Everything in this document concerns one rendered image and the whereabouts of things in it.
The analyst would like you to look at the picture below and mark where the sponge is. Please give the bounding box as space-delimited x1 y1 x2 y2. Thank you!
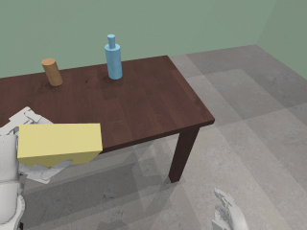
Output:
17 123 103 168

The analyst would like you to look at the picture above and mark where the robot left hand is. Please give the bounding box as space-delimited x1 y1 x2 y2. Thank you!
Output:
0 106 73 185

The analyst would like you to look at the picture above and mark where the table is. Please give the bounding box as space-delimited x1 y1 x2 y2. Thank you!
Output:
0 55 216 230

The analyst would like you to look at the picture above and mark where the left robot forearm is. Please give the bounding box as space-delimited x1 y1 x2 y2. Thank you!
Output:
0 180 27 230

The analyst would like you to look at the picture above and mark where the robot right hand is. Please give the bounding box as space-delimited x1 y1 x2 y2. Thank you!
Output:
212 188 249 230

